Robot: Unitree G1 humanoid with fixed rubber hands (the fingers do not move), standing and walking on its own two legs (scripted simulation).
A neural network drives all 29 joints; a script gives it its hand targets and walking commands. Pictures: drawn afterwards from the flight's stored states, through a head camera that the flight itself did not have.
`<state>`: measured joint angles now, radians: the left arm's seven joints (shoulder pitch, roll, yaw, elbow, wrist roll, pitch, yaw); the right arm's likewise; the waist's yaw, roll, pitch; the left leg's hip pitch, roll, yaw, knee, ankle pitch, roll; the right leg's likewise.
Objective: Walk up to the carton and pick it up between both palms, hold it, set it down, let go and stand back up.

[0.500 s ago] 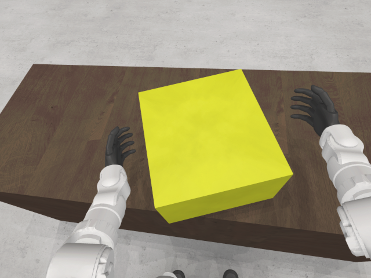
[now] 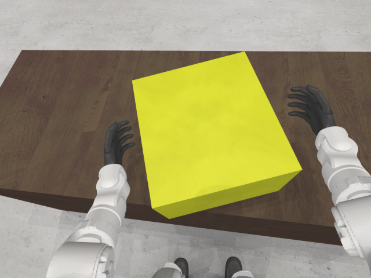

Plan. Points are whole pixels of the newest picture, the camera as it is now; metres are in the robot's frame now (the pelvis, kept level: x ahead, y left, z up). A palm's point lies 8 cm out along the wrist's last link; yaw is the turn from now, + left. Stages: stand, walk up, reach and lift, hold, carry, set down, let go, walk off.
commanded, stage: reach and lift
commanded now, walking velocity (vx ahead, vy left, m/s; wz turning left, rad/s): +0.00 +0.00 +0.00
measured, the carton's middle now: (206, 136) +0.44 +0.04 -0.07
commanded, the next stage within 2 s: none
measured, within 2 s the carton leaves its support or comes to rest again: neither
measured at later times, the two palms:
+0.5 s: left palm (123, 155) +0.36 +0.22 -0.02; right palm (298, 123) +0.47 -0.15 -0.01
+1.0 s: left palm (124, 156) +0.35 +0.22 -0.02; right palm (295, 122) +0.47 -0.15 -0.01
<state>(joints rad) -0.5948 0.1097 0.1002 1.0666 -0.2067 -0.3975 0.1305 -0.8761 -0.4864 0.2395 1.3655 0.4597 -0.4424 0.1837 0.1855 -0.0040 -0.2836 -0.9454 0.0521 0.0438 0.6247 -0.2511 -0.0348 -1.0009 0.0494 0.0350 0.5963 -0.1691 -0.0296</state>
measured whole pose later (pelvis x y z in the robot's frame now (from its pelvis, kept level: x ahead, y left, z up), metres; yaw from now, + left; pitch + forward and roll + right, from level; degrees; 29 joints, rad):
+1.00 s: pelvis +0.00 +0.00 +0.00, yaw +0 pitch +33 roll +0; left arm -0.61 0.03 0.19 1.08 -0.05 -0.46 0.16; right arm -0.92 -0.36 0.05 1.46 0.07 -0.53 0.17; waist 0.19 0.00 -0.29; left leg -0.95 0.06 0.04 0.63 -0.26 -0.03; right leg -1.00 0.05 0.03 0.60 -0.17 -0.03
